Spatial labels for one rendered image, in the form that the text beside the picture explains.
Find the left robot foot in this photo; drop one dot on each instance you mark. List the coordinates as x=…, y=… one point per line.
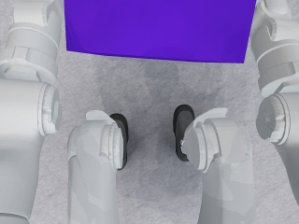
x=122, y=123

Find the left robot forearm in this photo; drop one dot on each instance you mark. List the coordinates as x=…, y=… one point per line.
x=33, y=41

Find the right robot forearm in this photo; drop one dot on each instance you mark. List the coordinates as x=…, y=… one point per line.
x=274, y=42

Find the robot left upper arm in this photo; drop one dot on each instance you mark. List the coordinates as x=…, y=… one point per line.
x=29, y=111

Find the robot left shin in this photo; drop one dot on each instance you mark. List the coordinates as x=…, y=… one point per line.
x=72, y=142

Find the carton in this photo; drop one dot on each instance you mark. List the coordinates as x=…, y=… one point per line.
x=198, y=31

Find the robot right upper arm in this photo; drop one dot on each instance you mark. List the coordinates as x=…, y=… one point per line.
x=278, y=123

